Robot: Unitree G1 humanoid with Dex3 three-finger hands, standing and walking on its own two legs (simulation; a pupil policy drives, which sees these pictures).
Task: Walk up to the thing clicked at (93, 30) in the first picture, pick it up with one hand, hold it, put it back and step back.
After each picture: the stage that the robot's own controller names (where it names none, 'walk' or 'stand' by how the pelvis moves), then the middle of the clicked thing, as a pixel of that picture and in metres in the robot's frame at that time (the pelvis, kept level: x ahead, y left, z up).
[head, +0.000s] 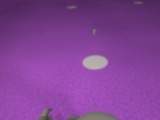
stand; (94, 31) +2.37 -0.01 -0.72
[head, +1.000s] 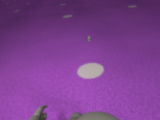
walk; (89, 38) +2.22 +0.22 -0.71
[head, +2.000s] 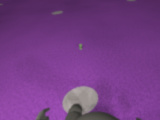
walk; (80, 46) +1.54 +0.37 -0.72
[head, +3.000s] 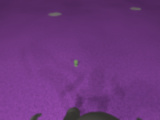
walk; (75, 63) +1.01 +0.31 -0.69
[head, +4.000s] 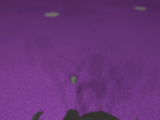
walk; (73, 80) +0.63 +0.23 -0.71
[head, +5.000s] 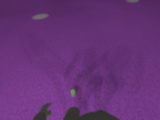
walk; (73, 92) +0.40 +0.21 -0.70
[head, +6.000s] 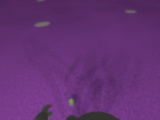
stand; (71, 102) +0.34 +0.22 -0.72
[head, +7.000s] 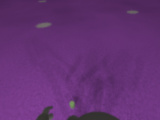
stand; (72, 104) +0.31 +0.21 -0.72
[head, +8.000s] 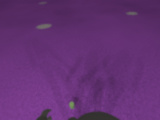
stand; (72, 105) +0.31 +0.22 -0.73
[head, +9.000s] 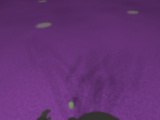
stand; (71, 105) +0.30 +0.22 -0.73
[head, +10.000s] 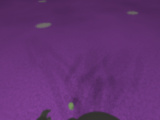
stand; (71, 106) +0.29 +0.22 -0.73
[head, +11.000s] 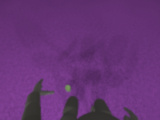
go down; (68, 88) +0.33 +0.22 -0.61
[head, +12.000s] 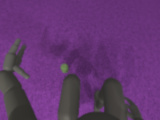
go down; (64, 68) +0.40 +0.23 -0.32
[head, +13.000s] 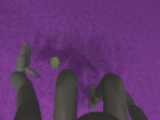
close in; (55, 62) +0.39 +0.25 -0.26
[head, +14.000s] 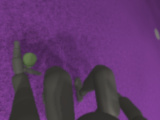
close; (29, 60) +0.39 +0.27 -0.22
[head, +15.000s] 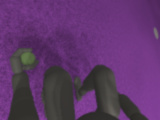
close; (28, 60) +0.38 +0.28 -0.23
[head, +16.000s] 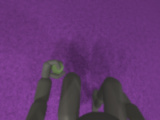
lift; (57, 69) +0.32 +0.24 -0.08
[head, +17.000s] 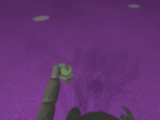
hold; (66, 74) +0.33 +0.17 +0.04
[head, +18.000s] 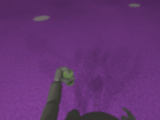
hold; (68, 77) +0.32 +0.17 +0.00
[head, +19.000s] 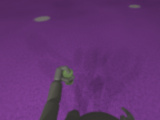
hold; (68, 77) +0.33 +0.17 +0.00
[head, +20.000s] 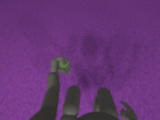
crouch; (65, 66) +0.39 +0.19 -0.07
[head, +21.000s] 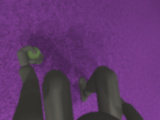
lower; (35, 56) +0.41 +0.26 -0.22
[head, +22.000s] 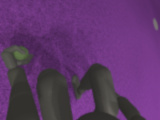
lower; (22, 56) +0.41 +0.28 -0.23
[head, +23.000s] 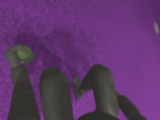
lower; (25, 55) +0.41 +0.28 -0.23
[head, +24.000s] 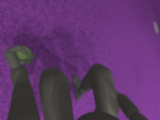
lower; (24, 56) +0.41 +0.28 -0.23
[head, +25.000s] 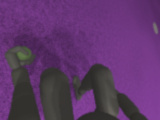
lower; (25, 56) +0.41 +0.28 -0.22
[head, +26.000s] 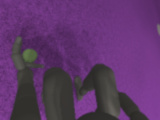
withdraw; (29, 57) +0.39 +0.26 -0.22
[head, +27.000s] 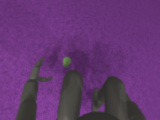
walk; (66, 62) +0.42 +0.21 -0.28
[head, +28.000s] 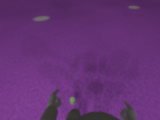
stand; (72, 100) +0.33 +0.18 -0.65
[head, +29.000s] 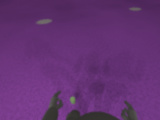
stand; (72, 100) +0.35 +0.20 -0.67
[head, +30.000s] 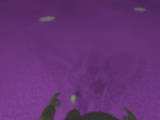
stand; (73, 98) +0.35 +0.19 -0.68
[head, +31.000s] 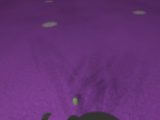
walk; (75, 101) +0.36 +0.19 -0.72
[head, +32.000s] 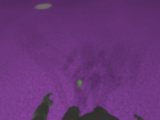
walk; (79, 83) +0.49 +0.11 -0.69
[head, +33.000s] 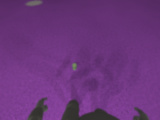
walk; (74, 66) +0.76 +0.24 -0.70
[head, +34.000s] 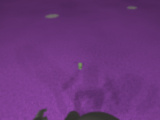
stand; (80, 66) +0.97 +0.21 -0.70
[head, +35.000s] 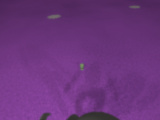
stand; (81, 66) +0.97 +0.18 -0.72
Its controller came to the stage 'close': yes
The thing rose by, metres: 0.72
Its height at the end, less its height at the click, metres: +0.00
